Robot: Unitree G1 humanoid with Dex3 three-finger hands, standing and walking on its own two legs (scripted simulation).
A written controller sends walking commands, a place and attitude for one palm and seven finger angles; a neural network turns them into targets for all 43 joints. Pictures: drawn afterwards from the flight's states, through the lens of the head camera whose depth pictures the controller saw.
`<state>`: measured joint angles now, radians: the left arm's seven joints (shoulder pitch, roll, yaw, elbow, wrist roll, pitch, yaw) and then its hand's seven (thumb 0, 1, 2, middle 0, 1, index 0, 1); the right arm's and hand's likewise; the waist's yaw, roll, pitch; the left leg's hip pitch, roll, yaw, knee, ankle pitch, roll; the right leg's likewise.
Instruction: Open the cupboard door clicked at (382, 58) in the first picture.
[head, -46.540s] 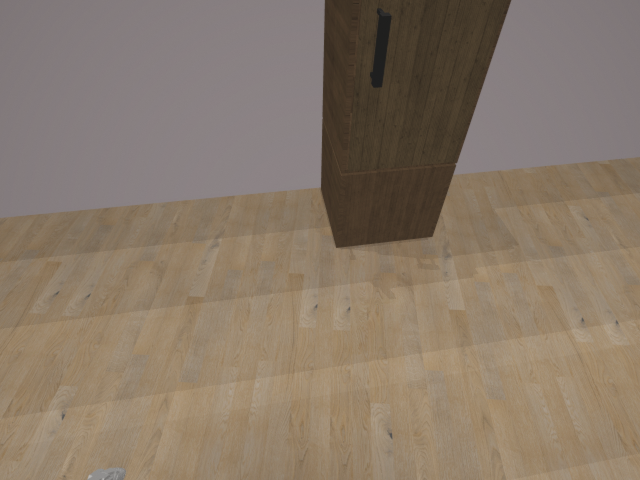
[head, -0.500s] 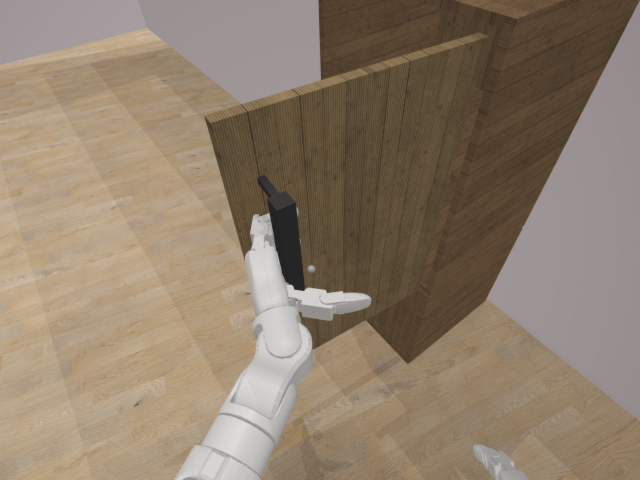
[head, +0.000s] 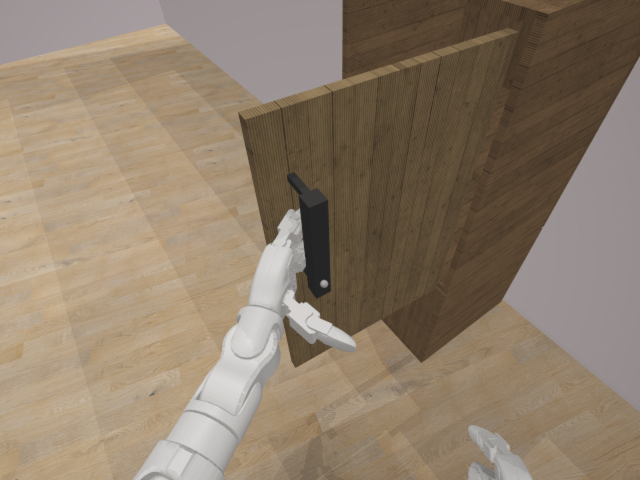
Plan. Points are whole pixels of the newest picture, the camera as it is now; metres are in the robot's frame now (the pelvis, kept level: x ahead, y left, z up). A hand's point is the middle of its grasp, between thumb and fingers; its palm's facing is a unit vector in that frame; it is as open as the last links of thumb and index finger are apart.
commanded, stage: slide the hand sideways off the handle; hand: left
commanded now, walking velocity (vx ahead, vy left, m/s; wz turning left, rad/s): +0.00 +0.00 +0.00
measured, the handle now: (308, 238) +0.40 +0.04 +0.10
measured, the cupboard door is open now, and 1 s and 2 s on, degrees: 85 87 87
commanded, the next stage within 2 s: draw the hand back to the body in 0.96 s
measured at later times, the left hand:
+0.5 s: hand (301, 308) +0.29 +0.04 +0.09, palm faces -0.16 -0.99 +0.00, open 16.3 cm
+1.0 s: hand (255, 344) +0.25 +0.09 +0.09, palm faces -0.12 -0.99 -0.02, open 16.3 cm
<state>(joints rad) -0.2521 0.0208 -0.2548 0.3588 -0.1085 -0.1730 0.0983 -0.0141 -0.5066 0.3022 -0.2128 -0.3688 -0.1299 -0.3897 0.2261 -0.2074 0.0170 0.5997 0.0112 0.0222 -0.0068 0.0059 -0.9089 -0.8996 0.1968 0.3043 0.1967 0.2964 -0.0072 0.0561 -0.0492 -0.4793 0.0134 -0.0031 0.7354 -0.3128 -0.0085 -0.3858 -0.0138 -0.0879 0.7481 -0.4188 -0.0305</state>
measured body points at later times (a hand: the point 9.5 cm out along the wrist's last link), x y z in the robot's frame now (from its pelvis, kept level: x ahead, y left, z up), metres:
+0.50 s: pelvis +0.01 +0.00 +0.00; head +0.01 -0.01 +0.45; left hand +0.30 +0.09 +0.09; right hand +0.17 -0.23 -0.09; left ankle +0.04 +0.13 -0.71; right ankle -0.02 -0.10 -0.71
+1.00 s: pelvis +0.02 -0.01 +0.00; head +0.02 -0.03 +0.45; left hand +0.25 +0.14 +0.09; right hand +0.20 -0.23 -0.08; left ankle +0.04 +0.13 -0.71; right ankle -0.02 -0.10 -0.71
